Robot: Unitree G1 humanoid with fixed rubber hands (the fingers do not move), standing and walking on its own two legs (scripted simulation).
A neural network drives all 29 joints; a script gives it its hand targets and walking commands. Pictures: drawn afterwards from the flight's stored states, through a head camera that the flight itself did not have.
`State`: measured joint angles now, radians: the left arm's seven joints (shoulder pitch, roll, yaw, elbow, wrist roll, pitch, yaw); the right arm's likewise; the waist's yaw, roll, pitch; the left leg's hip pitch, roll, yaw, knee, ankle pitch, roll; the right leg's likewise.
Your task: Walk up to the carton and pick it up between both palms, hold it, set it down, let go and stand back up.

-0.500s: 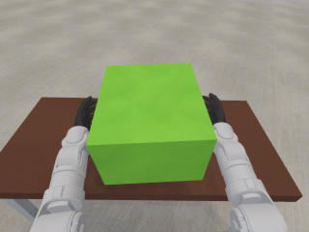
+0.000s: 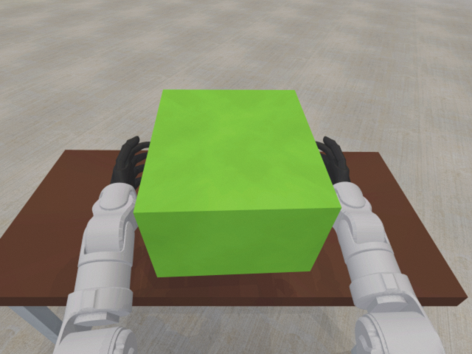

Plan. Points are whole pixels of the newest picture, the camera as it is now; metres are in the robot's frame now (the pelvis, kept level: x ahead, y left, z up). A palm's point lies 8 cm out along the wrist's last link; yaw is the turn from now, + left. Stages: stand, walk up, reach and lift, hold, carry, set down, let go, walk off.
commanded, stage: reach and lift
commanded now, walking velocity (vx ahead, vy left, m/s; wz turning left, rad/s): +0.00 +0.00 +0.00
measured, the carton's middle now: (232, 175) +0.40 -0.03 +0.12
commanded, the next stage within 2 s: hold in 0.54 s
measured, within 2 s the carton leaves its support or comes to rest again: neither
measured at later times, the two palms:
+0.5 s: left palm (112, 185) +0.35 +0.17 +0.16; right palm (329, 176) +0.35 -0.19 +0.15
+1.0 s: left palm (112, 178) +0.35 +0.16 +0.18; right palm (336, 164) +0.35 -0.20 +0.18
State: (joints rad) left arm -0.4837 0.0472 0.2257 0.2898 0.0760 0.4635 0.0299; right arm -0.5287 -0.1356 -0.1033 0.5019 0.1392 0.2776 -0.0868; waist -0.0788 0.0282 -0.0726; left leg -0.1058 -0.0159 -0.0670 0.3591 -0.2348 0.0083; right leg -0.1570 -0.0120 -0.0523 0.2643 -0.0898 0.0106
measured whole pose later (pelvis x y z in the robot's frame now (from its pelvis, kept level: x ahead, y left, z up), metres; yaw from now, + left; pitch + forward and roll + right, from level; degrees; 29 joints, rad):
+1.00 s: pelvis -0.01 -0.01 +0.00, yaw +0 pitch -3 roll -1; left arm -0.54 0.05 0.29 0.19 0.11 0.64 0.00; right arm -0.64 -0.14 -0.09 0.49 0.16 0.42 -0.10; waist -0.06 -0.01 -0.06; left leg -0.08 0.00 -0.06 0.34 -0.21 -0.01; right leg -0.13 0.00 -0.05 0.26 -0.07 0.00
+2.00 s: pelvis -0.01 +0.00 +0.00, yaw -1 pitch -3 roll -1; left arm -0.53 0.05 0.29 0.10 0.12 0.72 -0.02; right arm -0.62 -0.15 -0.07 0.40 0.19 0.50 -0.13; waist -0.06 0.03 -0.05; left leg -0.07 -0.01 -0.05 0.37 -0.24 0.01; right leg -0.12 0.00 -0.04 0.26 -0.08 0.01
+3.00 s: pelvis -0.01 -0.01 +0.00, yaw +0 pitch -3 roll -1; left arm -0.56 0.07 0.31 0.16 0.11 0.70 -0.03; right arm -0.64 -0.13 -0.09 0.45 0.17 0.47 -0.13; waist -0.05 0.01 -0.05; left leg -0.08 -0.01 -0.06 0.36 -0.22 0.00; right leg -0.13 0.00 -0.05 0.27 -0.08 0.00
